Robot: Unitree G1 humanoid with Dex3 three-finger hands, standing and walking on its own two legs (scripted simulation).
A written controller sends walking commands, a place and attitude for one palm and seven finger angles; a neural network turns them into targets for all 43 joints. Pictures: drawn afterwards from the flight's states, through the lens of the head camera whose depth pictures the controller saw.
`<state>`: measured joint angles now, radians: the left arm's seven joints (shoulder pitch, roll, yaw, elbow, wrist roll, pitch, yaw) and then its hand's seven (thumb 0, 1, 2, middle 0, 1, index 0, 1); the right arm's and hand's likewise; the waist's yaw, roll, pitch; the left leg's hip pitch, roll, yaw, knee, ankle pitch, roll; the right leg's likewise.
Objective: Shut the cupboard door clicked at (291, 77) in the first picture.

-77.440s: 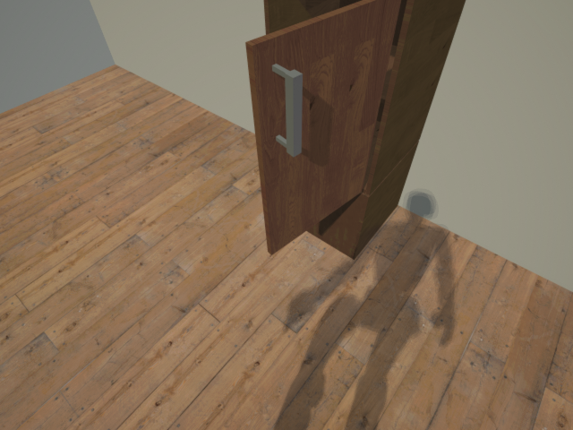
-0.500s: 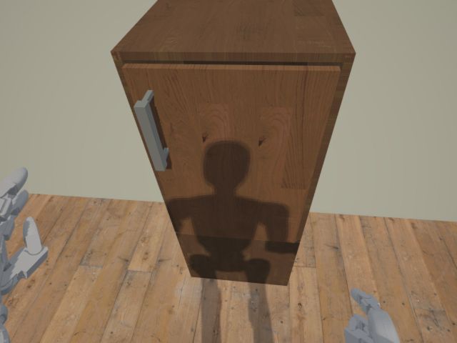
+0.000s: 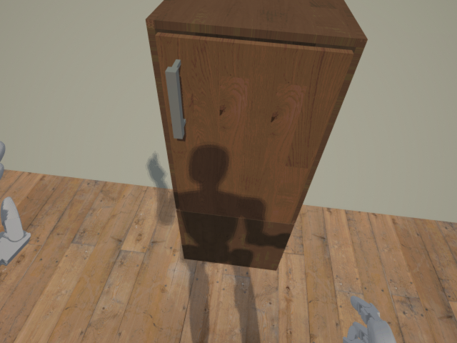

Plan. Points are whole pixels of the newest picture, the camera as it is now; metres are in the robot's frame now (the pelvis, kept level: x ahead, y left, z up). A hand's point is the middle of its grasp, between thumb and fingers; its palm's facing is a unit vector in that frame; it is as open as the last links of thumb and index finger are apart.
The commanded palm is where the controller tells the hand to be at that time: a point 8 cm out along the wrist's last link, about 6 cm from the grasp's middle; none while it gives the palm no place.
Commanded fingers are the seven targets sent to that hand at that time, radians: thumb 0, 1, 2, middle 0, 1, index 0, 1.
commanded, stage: step back with the hand held close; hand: left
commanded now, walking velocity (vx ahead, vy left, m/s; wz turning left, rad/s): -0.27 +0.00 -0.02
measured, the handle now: (178, 100) +0.57 +0.15 +0.13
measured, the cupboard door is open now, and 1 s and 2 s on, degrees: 0 0 0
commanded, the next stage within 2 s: stop stepping back and stand still in 0.52 s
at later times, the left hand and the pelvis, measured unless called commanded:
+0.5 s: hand out of the picture +0.07 +0.31 +0.20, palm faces +0.52 -0.77 -0.37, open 7.4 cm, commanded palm +0.01 +0.33 +0.19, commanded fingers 0.00 0.90 0.90 -0.20 -0.30 -0.20 -0.30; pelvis -0.11 +0.02 -0.01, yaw +5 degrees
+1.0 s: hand out of the picture -0.04 +0.31 +0.19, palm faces +0.26 -0.89 -0.37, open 7.4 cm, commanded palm -0.12 +0.37 +0.19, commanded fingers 0.00 0.90 0.90 -0.20 -0.30 -0.20 -0.30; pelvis -0.29 +0.08 +0.02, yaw -7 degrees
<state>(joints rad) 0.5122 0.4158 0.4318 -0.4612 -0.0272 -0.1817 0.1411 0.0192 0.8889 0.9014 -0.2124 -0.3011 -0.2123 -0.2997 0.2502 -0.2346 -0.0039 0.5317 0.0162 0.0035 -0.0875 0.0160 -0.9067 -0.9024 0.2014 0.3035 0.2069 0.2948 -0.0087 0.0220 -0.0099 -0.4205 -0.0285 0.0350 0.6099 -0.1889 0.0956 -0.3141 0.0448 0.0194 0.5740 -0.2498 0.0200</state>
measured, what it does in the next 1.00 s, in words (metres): walks backwards: right foot, then left foot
